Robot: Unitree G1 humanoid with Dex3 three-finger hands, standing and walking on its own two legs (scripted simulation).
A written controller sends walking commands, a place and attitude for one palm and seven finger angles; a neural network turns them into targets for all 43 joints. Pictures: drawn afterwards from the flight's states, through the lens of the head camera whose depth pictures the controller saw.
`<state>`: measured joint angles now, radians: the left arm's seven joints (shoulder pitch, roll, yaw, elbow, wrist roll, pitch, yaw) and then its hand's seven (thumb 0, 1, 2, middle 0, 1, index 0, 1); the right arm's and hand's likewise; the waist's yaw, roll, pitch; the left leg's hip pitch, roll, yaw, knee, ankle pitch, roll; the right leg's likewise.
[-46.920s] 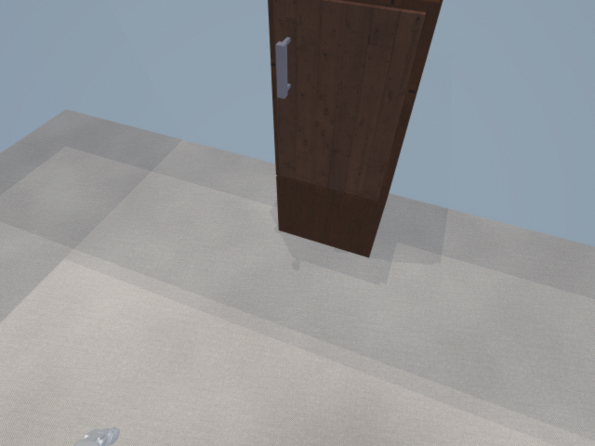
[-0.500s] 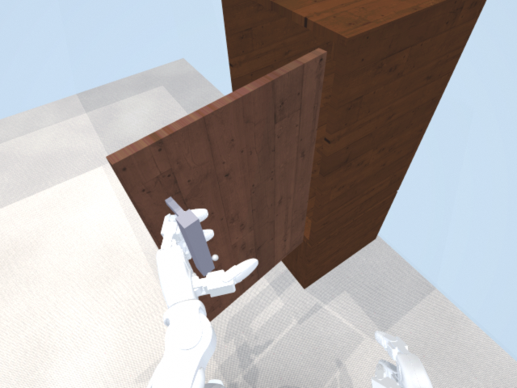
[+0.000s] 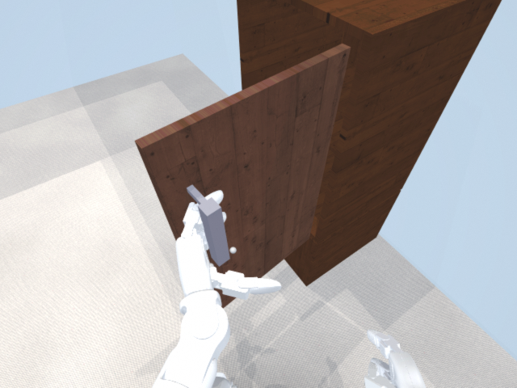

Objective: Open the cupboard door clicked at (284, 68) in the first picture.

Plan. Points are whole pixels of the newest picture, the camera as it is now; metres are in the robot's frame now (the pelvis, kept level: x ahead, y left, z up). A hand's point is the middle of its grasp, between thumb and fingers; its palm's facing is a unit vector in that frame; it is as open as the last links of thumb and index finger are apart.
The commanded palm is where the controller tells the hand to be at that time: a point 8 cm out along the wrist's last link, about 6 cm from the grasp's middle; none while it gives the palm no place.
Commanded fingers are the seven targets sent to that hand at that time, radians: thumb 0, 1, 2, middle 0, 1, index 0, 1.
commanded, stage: slide the hand sideways off the handle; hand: left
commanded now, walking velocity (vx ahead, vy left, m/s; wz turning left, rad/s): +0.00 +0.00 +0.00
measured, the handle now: (207, 226) +0.35 +0.10 +0.06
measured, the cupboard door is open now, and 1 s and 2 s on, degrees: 96 99 99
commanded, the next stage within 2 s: draw the hand back to the body in 1.16 s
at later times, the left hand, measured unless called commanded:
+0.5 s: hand (217, 286) +0.25 +0.07 +0.06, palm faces -0.10 -1.00 +0.01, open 16.2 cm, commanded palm +0.23 +0.13 +0.06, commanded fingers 0.00 -0.50 0.30 -0.15 -0.30 -0.15 -0.30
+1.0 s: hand (179, 315) +0.21 +0.12 +0.06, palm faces -0.03 -1.00 -0.02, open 16.3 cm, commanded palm +0.19 +0.18 +0.06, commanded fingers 0.00 -0.50 0.30 -0.15 -0.30 -0.15 -0.30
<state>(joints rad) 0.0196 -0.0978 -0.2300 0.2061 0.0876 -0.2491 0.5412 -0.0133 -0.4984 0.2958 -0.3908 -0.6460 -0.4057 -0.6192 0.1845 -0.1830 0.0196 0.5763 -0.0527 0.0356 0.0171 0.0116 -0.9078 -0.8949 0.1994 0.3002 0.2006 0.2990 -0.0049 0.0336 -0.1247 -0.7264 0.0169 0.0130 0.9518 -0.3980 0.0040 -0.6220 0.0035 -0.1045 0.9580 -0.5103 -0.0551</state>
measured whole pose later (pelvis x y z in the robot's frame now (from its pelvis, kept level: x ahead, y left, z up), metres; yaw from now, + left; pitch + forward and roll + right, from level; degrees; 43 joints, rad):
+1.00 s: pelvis +0.01 +0.00 -0.01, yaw +0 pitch +11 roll -1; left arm 0.53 0.14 -0.07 -0.22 -0.15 -0.35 -0.07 -0.01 -0.50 0.29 -0.16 -0.30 -0.17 -0.31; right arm 0.25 -0.23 0.02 0.42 0.01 -0.04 -0.01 0.01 -0.91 -0.89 0.20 0.30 0.20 0.30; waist 0.00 0.04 -0.13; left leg -0.79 0.03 0.01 1.05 -0.46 0.00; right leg -0.68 0.01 -0.10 1.04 -0.56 -0.06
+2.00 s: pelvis +0.02 +0.03 +0.04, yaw -1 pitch +2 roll -2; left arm 0.61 0.30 0.11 -0.44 -0.07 -0.05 0.10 -0.01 -0.19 0.43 -0.16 -0.30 -0.16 -0.30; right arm 0.25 -0.22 0.06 0.50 0.03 -0.08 -0.11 0.01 -0.91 -0.89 0.20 0.30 0.20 0.30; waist 0.04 0.06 -0.07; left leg -0.40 0.01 0.04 0.70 -0.33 0.04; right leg -0.28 0.01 -0.07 0.64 -0.39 -0.01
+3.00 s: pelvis +0.03 +0.00 +0.06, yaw -2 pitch -4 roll +0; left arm 0.47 0.34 0.33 -0.39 -0.08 -0.08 0.11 0.01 0.89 0.89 -0.21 -0.30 -0.21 -0.30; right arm 0.19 -0.24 0.02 0.63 0.02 -0.08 -0.08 0.01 -0.91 -0.89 0.20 0.30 0.20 0.30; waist 0.06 0.06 0.03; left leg -0.13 0.02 0.05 0.41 -0.21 0.01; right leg -0.02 0.04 -0.06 0.36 -0.27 -0.04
